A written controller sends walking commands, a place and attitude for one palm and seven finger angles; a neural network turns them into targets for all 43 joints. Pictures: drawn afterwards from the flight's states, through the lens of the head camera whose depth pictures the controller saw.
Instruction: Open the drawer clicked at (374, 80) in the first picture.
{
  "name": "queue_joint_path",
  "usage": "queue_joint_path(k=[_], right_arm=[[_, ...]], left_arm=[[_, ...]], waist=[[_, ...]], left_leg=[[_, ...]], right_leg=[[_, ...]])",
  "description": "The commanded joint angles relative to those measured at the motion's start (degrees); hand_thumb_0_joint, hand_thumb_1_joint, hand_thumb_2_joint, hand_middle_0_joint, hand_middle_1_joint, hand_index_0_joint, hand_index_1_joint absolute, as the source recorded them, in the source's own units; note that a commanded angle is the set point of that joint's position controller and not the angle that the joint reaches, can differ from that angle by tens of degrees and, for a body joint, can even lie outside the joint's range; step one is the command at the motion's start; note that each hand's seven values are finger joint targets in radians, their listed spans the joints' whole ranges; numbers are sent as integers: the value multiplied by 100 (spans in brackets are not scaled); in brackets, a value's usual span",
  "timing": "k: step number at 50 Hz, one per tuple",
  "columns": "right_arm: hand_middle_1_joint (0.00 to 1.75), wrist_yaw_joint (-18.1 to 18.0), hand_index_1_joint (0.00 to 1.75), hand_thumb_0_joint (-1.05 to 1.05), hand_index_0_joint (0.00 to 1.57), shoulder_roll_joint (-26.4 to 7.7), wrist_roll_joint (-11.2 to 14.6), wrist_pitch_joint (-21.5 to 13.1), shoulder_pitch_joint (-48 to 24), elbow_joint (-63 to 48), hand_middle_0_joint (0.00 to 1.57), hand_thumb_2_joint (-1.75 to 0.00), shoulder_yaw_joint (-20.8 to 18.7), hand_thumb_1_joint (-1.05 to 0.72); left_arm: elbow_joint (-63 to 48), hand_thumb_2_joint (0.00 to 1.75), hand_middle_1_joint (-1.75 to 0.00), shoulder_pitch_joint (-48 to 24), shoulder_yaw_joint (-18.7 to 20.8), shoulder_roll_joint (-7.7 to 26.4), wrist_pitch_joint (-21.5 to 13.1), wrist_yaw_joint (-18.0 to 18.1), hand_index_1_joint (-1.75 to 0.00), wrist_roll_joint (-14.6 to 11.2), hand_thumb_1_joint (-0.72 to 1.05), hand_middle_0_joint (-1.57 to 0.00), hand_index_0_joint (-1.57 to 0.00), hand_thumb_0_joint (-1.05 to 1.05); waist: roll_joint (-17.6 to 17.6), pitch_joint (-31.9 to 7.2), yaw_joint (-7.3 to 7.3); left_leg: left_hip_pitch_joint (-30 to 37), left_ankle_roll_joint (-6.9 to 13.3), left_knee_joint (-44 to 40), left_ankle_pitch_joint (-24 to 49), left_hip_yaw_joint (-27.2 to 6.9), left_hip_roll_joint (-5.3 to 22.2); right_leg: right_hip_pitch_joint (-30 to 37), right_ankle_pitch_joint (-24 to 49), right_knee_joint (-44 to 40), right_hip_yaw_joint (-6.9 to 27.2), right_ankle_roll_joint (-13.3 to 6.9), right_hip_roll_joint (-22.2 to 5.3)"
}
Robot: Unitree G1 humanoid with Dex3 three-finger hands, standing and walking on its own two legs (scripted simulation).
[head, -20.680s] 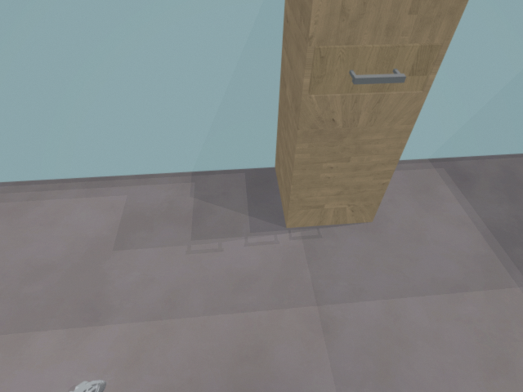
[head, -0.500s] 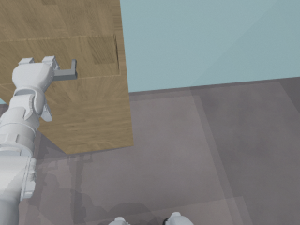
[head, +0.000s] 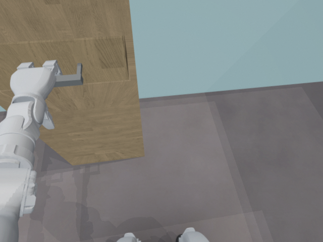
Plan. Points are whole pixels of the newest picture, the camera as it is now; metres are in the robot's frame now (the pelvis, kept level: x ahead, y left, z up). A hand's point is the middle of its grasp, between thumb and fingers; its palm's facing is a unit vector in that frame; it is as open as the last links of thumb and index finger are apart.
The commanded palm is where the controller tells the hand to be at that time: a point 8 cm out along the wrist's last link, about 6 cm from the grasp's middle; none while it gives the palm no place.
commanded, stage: close the thumb around the handle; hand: left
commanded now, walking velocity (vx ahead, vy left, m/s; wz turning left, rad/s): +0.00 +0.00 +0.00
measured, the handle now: (50, 75) +0.52 +0.27 +0.06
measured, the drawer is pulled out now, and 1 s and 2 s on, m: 0.00 0.01 0.09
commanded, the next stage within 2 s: pull the drawer open in 0.58 s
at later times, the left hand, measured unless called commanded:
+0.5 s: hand (45, 96) +0.48 +0.29 +0.04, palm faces -0.07 -0.01 -1.00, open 5.7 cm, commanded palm +0.46 +0.27 +0.09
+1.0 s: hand (45, 100) +0.46 +0.28 +0.04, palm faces -0.04 -0.02 -1.00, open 5.2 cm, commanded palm +0.42 +0.27 +0.09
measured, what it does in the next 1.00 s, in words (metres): stands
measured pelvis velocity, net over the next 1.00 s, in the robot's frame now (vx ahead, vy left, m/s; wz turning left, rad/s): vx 0.02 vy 0.01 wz -0.03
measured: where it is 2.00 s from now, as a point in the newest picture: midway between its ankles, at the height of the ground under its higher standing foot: outside the picture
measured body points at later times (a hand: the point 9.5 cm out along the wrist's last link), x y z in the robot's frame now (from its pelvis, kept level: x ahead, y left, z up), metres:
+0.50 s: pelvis +0.00 +0.00 +0.00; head +0.11 +0.01 +0.44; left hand +0.48 +0.28 +0.09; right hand +0.01 -0.28 -0.12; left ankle -0.03 +0.10 -0.70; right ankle +0.00 -0.14 -0.70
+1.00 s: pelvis +0.02 +0.01 +0.01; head +0.11 +0.01 +0.45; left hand +0.46 +0.28 +0.09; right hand +0.04 -0.27 -0.12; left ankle -0.03 +0.10 -0.70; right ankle +0.00 -0.14 -0.70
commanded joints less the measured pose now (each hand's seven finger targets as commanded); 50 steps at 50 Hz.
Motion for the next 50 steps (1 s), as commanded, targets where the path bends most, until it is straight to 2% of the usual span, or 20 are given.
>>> queue_joint_path(k=[1,4,6,9,11,13,16,19,21,22,24,26,30,34,37,39,41,45,47,50], right_arm=[[30,-64,30,0,20,-1031,-6,-57,892,-252,20,-90,-362,-90],[30,-51,30,0,20,-987,-8,-59,880,-296,20,-90,-373,-90],[30,-37,30,0,20,-1024,-23,-34,870,-292,20,-90,-369,-90],[30,-22,30,0,20,-985,-16,-38,857,-316,20,-90,-387,-90],[30,-27,30,0,20,-1032,-9,-17,843,-279,20,-90,-370,-90],[30,-22,30,0,20,-1004,-2,-29,854,-296,20,-90,-379,-90],[30,-31,30,0,20,-1035,-5,-30,856,-268,20,-90,-374,-90],[30,-26,30,0,20,-1023,0,-48,900,-264,20,-90,-367,-90],[30,-36,30,0,20,-1049,-1,-36,911,-251,20,-90,-366,-90],[30,-34,30,0,20,-1018,-2,-43,912,-259,20,-90,-380,-90],[30,-24,30,0,20,-1020,-10,-32,896,-277,20,-90,-369,-90],[30,-29,30,0,20,-1017,-8,-26,907,-274,20,-90,-374,-90],[30,-24,30,0,20,-1001,-10,-25,873,-294,20,-90,-378,-90],[30,-14,30,0,20,-997,-13,-46,888,-287,20,-90,-394,-90],[30,20,30,0,20,-970,-27,-24,858,-341,20,-90,-420,-90],[30,42,30,0,20,-923,-6,-23,797,-391,20,-90,-435,-90],[30,54,30,0,20,-956,-1,-6,727,-421,20,-90,-435,-90],[30,77,30,0,20,-918,53,-9,563,-544,20,-90,-442,-90],[30,98,30,0,20,-929,54,-5,508,-562,20,-90,-455,-90],[30,136,30,0,20,-914,76,-25,395,-652,20,-90,-471,-90]], left_arm=[[-1072,47,-124,-2380,405,1662,-61,188,-124,-88,-11,-33,-33,0],[-1163,54,-126,-2282,363,1552,-92,196,-126,-75,6,-34,-34,0],[-1213,59,-127,-2139,552,1743,-109,214,-127,-75,17,-35,-35,0],[-1223,66,-129,-2044,377,1474,-101,233,-129,-97,34,-36,-36,0],[-1209,71,-130,-2162,517,1708,-91,253,-130,-100,45,-37,-37,0],[-1124,76,-131,-2124,374,1520,-44,273,-131,-95,56,-38,-38,0],[-1113,83,-133,-2230,472,1669,-12,282,-133,-78,73,-39,-39,0],[-1066,90,-135,-2367,312,1527,24,270,-135,-75,90,-40,-40,0],[-1088,90,-135,-2427,421,1680,21,257,-135,-59,90,-40,-40,0],[-1087,90,-135,-2377,316,1540,26,253,-135,-46,90,-40,-40,0],[-1063,90,-135,-2145,397,1572,20,232,-135,-86,90,-40,-40,0],[-1142,90,-135,-2229,353,1517,-19,193,-135,-103,90,-40,-40,0],[-1193,90,-135,-2060,398,1543,-55,188,-135,-96,90,-40,-40,0],[-1314,90,-135,-2195,311,1411,-87,217,-135,-93,90,-40,-40,0],[-1501,90,-135,-1577,501,1440,-104,206,-135,-150,90,-40,-40,0],[-1621,90,-135,-1267,324,1122,-99,175,-135,-227,90,-40,-40,0],[-1829,90,-135,-974,596,1400,-111,170,-135,-291,90,-40,-40,0],[-2228,90,-135,-407,514,1197,-31,179,-135,-346,90,-40,-40,0],[-2444,90,-135,-37,696,1308,25,221,-135,-364,90,-40,-40,0],[-2804,90,-135,368,574,1049,158,236,-135,-437,90,-40,-40,0]], waist=[[411,-2343,-82],[452,-2377,-34],[475,-2514,62],[444,-2386,10],[367,-2313,3],[386,-2259,-30],[336,-2303,-25],[402,-2264,-77],[352,-2353,-76],[472,-2417,-78],[403,-2409,2],[378,-2421,-44],[474,-2354,33],[544,-2325,-10],[542,-2750,191],[455,-2624,189],[390,-2665,326],[348,-2447,381],[306,-2505,450],[385,-2355,464]], left_leg=[[1715,42,-401,2983,-16,-91],[1747,43,-389,3064,-6,-89],[1818,24,-363,3338,-31,-70],[1787,25,-365,3269,-10,-72],[1652,32,-395,3094,-11,-79],[1671,37,-415,2998,-7,-85],[1662,32,-422,2976,-34,-82],[1705,25,-439,2908,-45,-75],[1732,20,-422,3015,-60,-71],[1812,24,-401,3077,-42,-74],[1788,23,-413,3114,-25,-74],[1804,21,-396,3236,-52,-63],[1813,16,-407,3245,-27,-57],[1914,-7,-419,3289,-79,-30],[2159,-19,-352,3977,-61,-4],[2131,4,-383,3930,-15,-4],[2026,15,-434,4030,7,-3],[1991,49,-548,4086,40,2],[2083,49,-538,4487,13,35],[2229,38,-577,4642,14,50]], right_leg=[[1142,1923,-297,-167,-291,251],[1157,1935,-283,-181,-284,250],[1206,2031,-230,-178,-300,261],[1163,1995,-263,-197,-278,261],[1218,1970,-260,-179,-297,258],[1154,1888,-285,-195,-286,262],[1150,1860,-270,-198,-300,257],[1054,1772,-290,-215,-286,259],[1102,1835,-273,-212,-300,258],[1067,1853,-274,-198,-284,257],[1174,1899,-285,-200,-286,262],[1166,1961,-281,-199,-291,264],[1156,1933,-275,-204,-287,267],[1026,1833,-278,-231,-296,274],[1307,2197,-217,-210,-286,274],[1400,2253,-281,-214,-277,282],[1680,2445,-276,-160,-294,267],[1846,2558,-345,-167,-284,258],[1934,2748,-319,-152,-281,250],[1945,2785,-389,-171,-270,249]])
